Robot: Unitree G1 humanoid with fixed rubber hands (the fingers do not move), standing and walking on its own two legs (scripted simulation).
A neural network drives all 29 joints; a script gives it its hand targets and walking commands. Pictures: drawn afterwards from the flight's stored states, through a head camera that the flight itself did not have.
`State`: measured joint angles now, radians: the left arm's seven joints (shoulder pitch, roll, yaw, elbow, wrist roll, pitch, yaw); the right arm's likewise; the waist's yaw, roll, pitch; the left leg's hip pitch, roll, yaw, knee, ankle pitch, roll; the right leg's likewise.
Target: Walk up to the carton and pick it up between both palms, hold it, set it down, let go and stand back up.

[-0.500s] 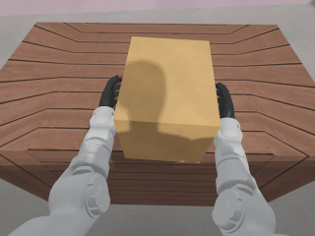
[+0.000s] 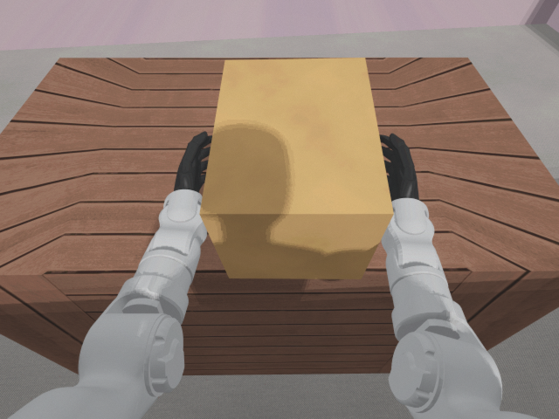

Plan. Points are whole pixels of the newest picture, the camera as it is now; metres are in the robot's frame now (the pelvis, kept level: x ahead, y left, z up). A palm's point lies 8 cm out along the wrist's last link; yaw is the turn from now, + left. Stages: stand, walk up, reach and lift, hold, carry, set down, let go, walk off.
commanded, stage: reach and lift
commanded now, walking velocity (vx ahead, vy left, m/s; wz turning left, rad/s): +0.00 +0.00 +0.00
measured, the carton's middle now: (294, 172) +0.47 -0.04 +0.09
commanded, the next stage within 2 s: none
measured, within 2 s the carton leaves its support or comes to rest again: neither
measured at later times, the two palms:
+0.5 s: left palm (180, 176) +0.43 +0.12 +0.13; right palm (403, 176) +0.40 -0.19 +0.14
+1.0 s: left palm (184, 183) +0.41 +0.11 +0.13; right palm (410, 187) +0.39 -0.19 +0.13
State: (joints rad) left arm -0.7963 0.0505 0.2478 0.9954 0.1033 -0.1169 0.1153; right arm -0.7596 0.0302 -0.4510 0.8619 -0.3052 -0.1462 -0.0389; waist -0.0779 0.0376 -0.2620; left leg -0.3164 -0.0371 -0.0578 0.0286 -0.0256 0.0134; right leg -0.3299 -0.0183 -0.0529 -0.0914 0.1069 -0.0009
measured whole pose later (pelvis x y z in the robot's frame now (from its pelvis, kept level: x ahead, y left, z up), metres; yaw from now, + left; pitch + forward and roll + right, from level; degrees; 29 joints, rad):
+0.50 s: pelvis +0.01 -0.01 +0.00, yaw -2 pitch +10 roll +0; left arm -0.76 0.03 0.31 0.88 0.14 -0.01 0.09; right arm -0.72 -0.01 -0.25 0.75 -0.14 0.00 -0.11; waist -0.03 0.03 -0.19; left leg -0.13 -0.01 -0.03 0.00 -0.05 0.01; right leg -0.17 0.01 -0.03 -0.09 0.08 -0.01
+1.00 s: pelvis +0.01 +0.00 +0.00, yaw -1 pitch +13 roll +0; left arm -0.59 -0.01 0.16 0.42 0.14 0.37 0.15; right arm -0.62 -0.05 -0.18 0.52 -0.06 0.23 -0.06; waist -0.07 0.04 -0.22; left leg -0.19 -0.03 -0.05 0.03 -0.05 0.01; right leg -0.21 -0.01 -0.04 -0.09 0.08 0.00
